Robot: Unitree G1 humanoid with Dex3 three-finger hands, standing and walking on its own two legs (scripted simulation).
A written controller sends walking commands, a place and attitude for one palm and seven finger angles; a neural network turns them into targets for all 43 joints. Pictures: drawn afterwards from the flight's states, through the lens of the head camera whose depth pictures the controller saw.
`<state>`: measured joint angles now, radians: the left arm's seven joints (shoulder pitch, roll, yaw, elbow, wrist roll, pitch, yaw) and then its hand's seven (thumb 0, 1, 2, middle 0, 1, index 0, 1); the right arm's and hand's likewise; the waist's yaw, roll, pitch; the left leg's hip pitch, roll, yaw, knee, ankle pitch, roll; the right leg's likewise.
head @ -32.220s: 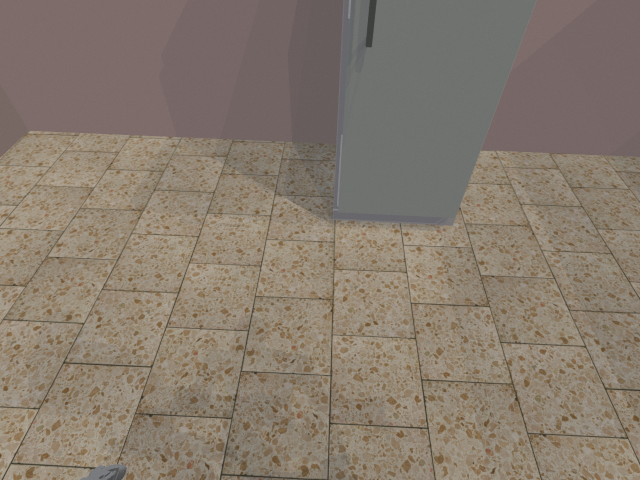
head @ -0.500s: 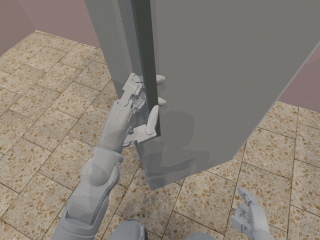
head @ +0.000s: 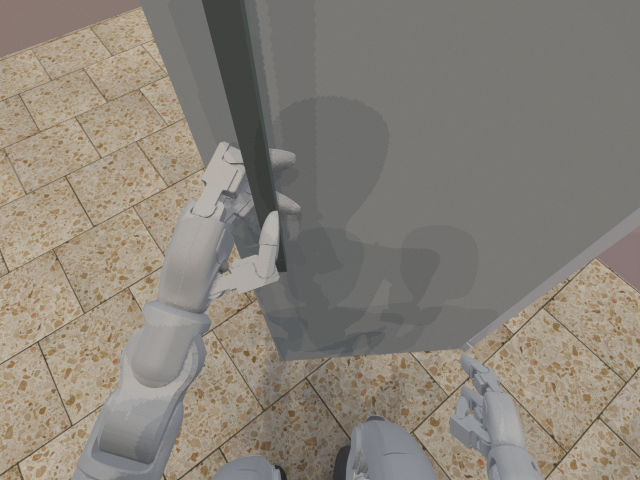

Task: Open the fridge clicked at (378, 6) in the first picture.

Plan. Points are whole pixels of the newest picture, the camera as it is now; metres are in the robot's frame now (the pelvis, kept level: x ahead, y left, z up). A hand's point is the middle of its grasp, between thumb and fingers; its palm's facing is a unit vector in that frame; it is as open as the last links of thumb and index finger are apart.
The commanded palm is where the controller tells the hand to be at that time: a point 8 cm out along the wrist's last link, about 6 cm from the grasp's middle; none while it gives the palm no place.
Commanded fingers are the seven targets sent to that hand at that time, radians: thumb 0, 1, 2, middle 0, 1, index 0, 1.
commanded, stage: walk backward, drawing the door open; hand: left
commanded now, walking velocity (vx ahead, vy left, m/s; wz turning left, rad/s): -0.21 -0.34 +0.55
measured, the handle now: (249, 99) +0.36 +0.06 +0.27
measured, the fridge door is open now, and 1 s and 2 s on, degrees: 57 66 66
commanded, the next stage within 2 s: stop walking and hold the door back in 0.24 s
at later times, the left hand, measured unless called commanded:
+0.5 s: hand (336, 363) +0.21 +0.00 +0.15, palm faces +0.35 -0.90 -0.24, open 7.6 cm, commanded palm +0.20 +0.05 +0.15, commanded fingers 0.00 0.90 0.90 -0.45 -1.40 -0.45 -1.40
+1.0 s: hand (330, 318) +0.24 +0.00 +0.17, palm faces +0.44 -0.87 -0.23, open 7.2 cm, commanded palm +0.20 +0.06 +0.15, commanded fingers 0.00 0.90 0.90 -0.45 -1.40 -0.45 -1.40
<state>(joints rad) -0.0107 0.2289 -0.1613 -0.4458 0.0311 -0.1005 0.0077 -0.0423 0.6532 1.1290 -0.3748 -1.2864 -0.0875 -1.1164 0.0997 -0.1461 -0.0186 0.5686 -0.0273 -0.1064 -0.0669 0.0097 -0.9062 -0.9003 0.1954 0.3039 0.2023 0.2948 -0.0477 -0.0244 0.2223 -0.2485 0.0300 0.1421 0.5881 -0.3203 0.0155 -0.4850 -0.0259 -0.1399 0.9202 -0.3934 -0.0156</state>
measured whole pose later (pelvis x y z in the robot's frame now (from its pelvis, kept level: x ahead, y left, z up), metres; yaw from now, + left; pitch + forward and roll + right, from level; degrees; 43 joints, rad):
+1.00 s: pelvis -0.13 -0.29 +0.00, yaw +20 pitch -3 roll +0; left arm -0.78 0.29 0.11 0.86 -0.05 -0.14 0.04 -0.01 0.61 1.31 -0.31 -1.16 -0.12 -1.22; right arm 0.25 -0.22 0.02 0.78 0.04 -0.03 -0.10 0.01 -0.90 -0.90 0.20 0.30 0.21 0.30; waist -0.01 0.09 0.09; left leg -0.42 0.00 -0.01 0.94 -0.44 0.00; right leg -0.26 -0.02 -0.04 0.62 -0.29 0.00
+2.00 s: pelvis -0.16 -0.23 +0.01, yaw +14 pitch -1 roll -1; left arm -0.72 0.29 0.06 0.78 -0.04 -0.20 0.02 -0.05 0.61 1.19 -0.34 -1.26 -0.15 -1.17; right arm 0.23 -0.26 0.02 0.70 0.04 -0.02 -0.11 0.01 -0.90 -0.90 0.20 0.30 0.21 0.30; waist -0.03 0.03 0.06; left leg -0.34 0.08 0.13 0.58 -0.22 0.02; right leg -0.27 -0.02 -0.03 0.54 -0.25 0.02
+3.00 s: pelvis -0.12 -0.24 +0.00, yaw +13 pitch +6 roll -1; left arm -0.61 0.44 0.27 0.72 -0.06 -0.19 -0.19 -0.01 -0.55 0.20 -0.33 -1.19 -0.29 -1.17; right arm 0.28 -0.26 0.02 0.62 0.05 -0.08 -0.05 0.01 -0.90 -0.90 0.20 0.30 0.21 0.30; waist -0.04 0.01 -0.05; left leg -0.44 0.05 0.05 0.63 -0.29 0.00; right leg -0.39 0.00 -0.03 0.62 -0.33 -0.01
